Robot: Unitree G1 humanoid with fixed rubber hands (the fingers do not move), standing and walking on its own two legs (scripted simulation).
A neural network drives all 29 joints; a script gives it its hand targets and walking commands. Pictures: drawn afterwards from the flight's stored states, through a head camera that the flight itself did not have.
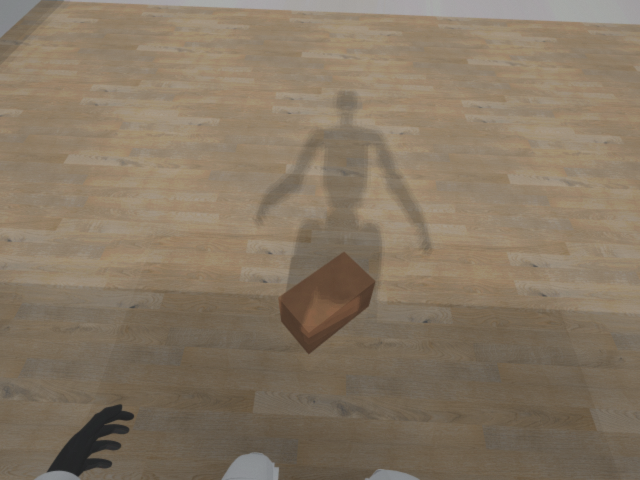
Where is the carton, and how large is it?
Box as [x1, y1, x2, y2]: [278, 252, 374, 353]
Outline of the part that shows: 344,252 278,297 281,321 308,353 368,306 374,280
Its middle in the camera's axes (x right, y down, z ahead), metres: +0.03 +0.20 +1.26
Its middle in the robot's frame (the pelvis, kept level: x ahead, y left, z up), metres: +0.68 -0.02 -0.66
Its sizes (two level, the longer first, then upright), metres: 0.269 0.146 0.170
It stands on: the floor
